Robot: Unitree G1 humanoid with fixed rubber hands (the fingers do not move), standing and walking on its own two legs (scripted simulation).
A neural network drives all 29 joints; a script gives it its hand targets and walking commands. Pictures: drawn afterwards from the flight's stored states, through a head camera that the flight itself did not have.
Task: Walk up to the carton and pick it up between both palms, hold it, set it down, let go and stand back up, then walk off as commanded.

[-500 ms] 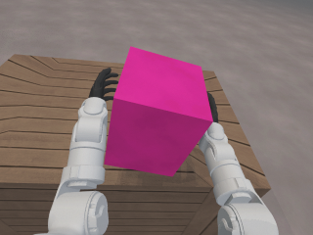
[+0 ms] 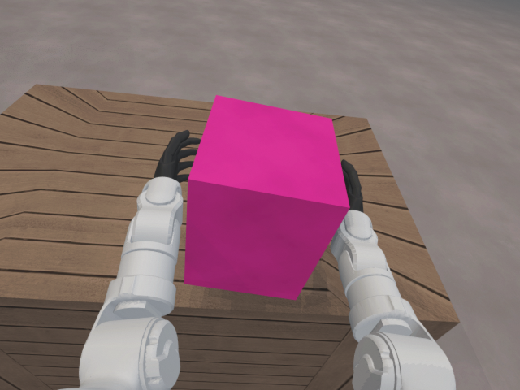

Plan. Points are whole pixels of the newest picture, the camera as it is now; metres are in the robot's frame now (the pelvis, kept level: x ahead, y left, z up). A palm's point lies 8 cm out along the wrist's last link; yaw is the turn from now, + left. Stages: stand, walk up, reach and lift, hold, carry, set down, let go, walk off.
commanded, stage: set down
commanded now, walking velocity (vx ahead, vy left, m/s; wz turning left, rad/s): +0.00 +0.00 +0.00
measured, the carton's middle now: (257, 201) +0.42 +0.02 +0.09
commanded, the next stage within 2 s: none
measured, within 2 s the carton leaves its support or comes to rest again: rests again in 1.32 s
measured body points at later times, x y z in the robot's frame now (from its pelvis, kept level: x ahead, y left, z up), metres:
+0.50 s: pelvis +0.02 +0.00 +0.00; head +0.04 +0.03 +0.45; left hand +0.43 +0.16 +0.09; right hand +0.42 -0.13 +0.08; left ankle +0.03 +0.12 -0.75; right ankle -0.02 -0.12 -0.75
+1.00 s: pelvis +0.01 +0.00 +0.00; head +0.03 +0.03 +0.45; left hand +0.42 +0.16 +0.08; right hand +0.40 -0.13 +0.07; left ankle +0.03 +0.12 -0.75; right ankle -0.02 -0.12 -0.75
